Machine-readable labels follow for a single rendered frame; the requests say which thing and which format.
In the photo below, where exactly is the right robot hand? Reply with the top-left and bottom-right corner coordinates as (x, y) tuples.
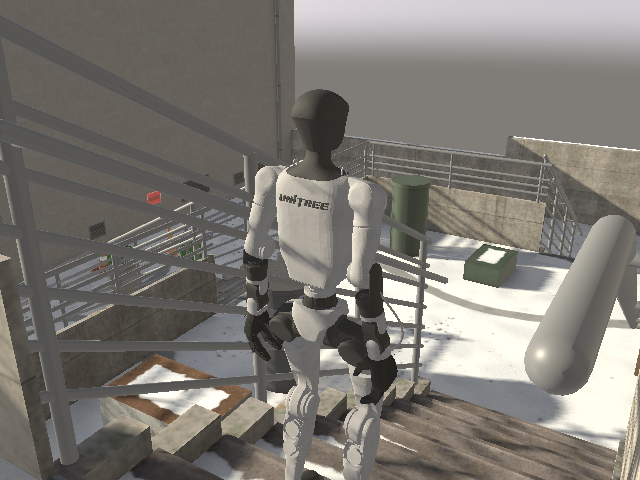
(353, 354), (398, 405)

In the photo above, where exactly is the robot left shin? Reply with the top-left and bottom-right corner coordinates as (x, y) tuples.
(283, 386), (317, 480)

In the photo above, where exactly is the left robot hand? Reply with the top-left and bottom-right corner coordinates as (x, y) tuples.
(244, 310), (284, 361)

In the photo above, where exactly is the right robot forearm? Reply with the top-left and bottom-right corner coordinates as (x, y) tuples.
(355, 263), (391, 361)

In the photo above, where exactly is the left robot forearm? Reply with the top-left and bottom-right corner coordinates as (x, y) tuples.
(243, 243), (269, 316)

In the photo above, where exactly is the robot left upper arm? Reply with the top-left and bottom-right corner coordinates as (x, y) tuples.
(244, 165), (290, 260)

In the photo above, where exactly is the robot right upper arm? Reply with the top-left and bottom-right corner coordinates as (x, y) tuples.
(346, 177), (387, 289)

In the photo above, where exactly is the robot right thigh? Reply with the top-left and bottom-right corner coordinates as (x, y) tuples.
(334, 318), (384, 444)

